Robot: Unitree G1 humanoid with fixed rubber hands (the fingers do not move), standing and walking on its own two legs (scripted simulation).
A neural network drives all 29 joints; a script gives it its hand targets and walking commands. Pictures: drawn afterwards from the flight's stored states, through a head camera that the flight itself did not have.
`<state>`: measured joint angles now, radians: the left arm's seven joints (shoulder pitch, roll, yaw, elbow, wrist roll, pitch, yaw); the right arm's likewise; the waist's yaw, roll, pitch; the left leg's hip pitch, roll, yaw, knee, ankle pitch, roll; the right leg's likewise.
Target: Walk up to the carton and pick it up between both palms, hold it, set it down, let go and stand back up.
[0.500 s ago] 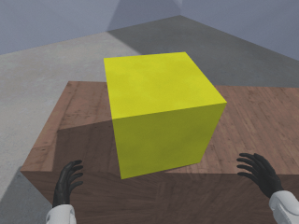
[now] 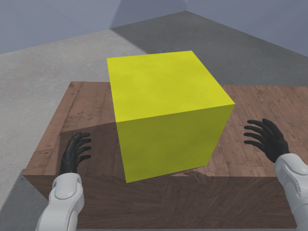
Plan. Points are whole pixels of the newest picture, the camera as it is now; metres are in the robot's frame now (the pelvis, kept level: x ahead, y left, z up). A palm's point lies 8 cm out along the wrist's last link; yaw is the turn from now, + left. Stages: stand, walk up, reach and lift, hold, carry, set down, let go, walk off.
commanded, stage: reach and lift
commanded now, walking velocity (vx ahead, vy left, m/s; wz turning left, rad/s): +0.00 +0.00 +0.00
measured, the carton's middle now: (159, 115) +0.49 -0.02 +0.04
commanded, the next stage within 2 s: none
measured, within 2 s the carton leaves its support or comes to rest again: neither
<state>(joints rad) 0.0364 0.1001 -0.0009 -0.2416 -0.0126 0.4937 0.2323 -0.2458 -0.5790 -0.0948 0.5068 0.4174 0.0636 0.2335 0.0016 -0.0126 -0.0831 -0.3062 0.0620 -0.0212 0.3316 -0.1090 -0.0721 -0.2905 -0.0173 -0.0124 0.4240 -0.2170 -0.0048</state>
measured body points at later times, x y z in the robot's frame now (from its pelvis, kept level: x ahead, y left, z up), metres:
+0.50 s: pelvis -0.01 +0.00 +0.00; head +0.00 +0.00 +0.45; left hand +0.34 +0.19 +0.14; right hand +0.39 -0.29 +0.18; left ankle +0.03 +0.17 -0.74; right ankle +0.00 -0.12 -0.74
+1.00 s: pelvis -0.01 +0.00 +0.00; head +0.01 -0.01 +0.45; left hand +0.39 +0.19 +0.18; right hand +0.44 -0.27 +0.23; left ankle +0.03 +0.17 -0.74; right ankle +0.00 -0.12 -0.74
